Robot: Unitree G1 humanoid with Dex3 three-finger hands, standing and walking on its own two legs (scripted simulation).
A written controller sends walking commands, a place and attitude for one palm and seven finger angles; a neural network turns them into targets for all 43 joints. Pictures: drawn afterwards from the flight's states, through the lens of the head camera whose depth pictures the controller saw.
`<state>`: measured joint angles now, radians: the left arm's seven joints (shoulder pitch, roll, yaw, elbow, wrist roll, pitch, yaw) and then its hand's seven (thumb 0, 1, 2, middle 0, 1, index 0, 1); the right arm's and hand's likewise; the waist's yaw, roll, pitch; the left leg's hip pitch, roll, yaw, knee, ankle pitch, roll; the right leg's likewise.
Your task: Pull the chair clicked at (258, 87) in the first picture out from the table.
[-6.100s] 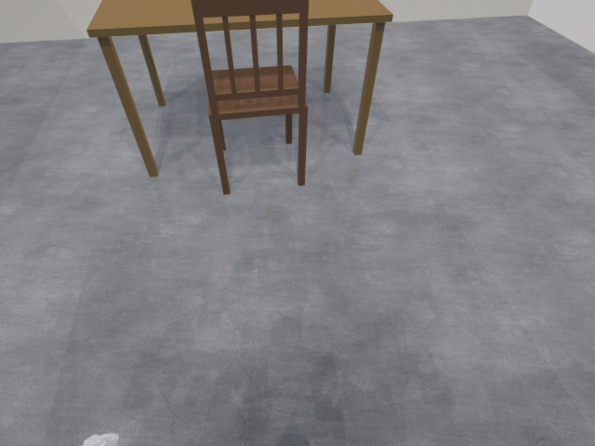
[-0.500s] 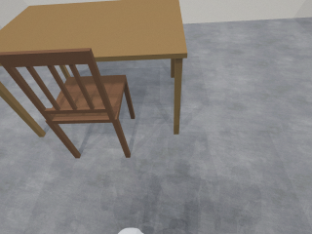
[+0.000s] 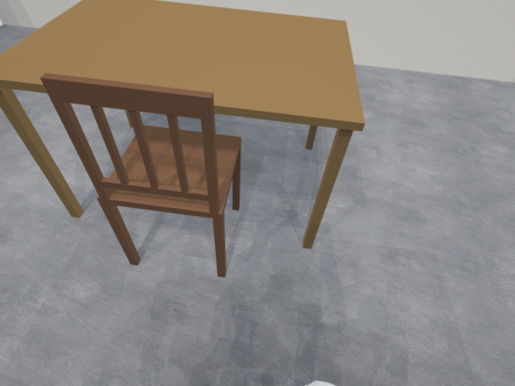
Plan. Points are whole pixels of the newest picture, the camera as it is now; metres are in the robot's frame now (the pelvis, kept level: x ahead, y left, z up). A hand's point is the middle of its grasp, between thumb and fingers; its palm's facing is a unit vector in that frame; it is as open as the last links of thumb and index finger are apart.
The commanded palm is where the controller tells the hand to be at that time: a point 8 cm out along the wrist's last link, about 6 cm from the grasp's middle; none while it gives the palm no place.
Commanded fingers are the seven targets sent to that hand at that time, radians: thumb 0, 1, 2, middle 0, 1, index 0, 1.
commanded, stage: take the last steps up to it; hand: left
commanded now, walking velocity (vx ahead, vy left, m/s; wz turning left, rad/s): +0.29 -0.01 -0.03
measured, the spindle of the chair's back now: (145, 151) +0.68 +0.36 -0.11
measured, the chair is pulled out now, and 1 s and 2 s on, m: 0.00 0.00 0.00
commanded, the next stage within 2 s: come to a stop and stand still in 0.38 s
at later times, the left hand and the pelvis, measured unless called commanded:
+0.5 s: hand (186, 338) +0.23 +0.15 -0.17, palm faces +0.05 -0.97 -0.22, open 7.2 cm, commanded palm none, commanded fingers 0.00 0.90 0.90 -0.20 -0.30 -0.20 -0.30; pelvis +0.17 -0.04 -0.01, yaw +1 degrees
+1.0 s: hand (176, 347) +0.22 +0.17 -0.18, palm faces +0.02 -0.96 -0.27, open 7.4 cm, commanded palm none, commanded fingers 0.00 0.90 0.90 -0.20 -0.30 -0.20 -0.30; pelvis +0.18 -0.04 -0.01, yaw -2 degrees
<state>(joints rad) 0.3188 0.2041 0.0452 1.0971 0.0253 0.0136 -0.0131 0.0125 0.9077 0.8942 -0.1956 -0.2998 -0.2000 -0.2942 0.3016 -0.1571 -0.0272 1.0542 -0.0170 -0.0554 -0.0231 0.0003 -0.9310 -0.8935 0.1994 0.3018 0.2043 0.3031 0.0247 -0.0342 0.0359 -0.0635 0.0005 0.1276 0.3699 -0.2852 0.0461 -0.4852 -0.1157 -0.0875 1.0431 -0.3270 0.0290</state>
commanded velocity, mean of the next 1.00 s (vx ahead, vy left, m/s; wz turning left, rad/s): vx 0.01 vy -0.03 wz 0.00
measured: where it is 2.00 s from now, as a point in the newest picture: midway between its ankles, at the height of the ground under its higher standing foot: outside the picture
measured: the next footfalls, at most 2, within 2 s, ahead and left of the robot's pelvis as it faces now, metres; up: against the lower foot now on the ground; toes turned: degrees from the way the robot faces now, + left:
right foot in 0.26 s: +0.24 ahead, -0.13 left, +0.00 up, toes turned -9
left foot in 0.64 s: +0.29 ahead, +0.11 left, +0.00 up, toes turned +5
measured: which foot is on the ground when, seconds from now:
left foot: down 0.00-0.28, up 0.30-0.62, down 0.64-1.00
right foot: up 0.00-0.24, down 0.26-0.70, up 0.72-1.00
